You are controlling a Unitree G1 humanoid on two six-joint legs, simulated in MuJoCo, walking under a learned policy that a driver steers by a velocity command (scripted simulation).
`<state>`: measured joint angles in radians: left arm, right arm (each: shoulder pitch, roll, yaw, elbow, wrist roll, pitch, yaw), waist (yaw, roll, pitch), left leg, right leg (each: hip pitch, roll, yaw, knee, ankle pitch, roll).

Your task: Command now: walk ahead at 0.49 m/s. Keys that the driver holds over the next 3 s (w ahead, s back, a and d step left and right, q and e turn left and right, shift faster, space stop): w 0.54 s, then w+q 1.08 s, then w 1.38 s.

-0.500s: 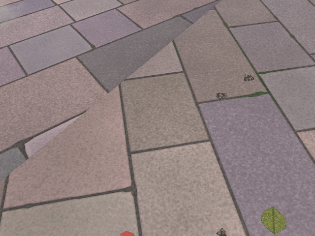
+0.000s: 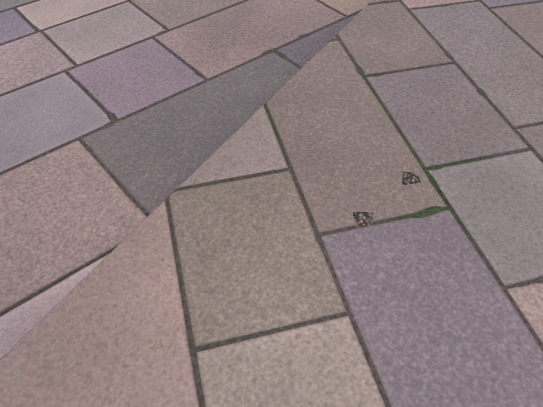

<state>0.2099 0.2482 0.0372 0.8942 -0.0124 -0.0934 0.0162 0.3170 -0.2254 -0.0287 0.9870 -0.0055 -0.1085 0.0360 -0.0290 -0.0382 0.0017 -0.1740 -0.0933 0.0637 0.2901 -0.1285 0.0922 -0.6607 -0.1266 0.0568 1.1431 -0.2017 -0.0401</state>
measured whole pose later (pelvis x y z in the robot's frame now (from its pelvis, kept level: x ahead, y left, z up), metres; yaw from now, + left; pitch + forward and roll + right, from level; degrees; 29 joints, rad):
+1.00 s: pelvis +0.55 +0.00 -0.01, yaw +13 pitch +2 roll +0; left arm 0.25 0.25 0.04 0.89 -0.01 -0.13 0.00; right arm 0.18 -0.26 -0.07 0.82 0.01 -0.07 0.04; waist 0.00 -0.01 0.04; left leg -0.39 -0.09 0.01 0.52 -0.16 0.10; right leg -0.39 -0.03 0.03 1.24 -0.38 -0.02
